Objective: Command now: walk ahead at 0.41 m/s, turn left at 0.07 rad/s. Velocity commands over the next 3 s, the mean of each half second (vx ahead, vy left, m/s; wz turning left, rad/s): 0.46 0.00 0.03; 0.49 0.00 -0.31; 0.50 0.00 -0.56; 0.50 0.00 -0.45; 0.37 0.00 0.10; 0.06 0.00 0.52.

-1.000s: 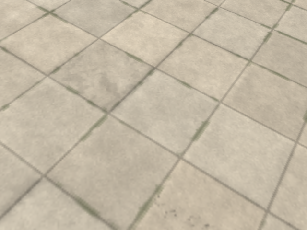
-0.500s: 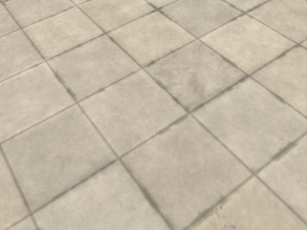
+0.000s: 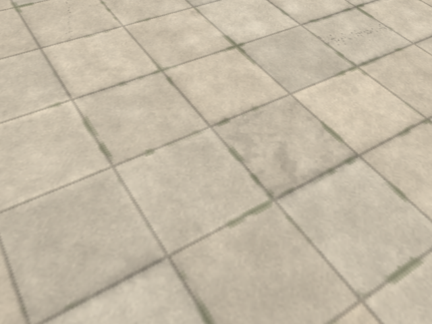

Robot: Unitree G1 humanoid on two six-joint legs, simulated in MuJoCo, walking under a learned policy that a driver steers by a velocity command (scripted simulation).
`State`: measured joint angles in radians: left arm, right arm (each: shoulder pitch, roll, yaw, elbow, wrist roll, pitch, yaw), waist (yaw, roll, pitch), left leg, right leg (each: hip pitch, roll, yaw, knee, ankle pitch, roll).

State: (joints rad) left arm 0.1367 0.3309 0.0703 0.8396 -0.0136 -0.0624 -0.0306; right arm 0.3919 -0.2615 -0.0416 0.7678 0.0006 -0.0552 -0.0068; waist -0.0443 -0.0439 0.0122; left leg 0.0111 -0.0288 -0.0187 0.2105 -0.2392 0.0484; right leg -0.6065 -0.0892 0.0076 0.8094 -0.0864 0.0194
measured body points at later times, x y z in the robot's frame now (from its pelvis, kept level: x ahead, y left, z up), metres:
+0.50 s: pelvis +0.27 -0.06 +0.00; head +0.30 -0.07 +0.45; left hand +0.31 +0.21 -0.13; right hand +0.42 -0.33 -0.11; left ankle +0.38 +0.11 -0.68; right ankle +0.25 -0.15 -0.75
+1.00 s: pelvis +0.57 -0.02 +0.00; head +0.59 -0.02 +0.45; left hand +0.76 +0.23 -0.11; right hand +0.58 -0.31 -0.12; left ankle +0.57 +0.09 -0.75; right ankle +0.62 -0.19 -0.67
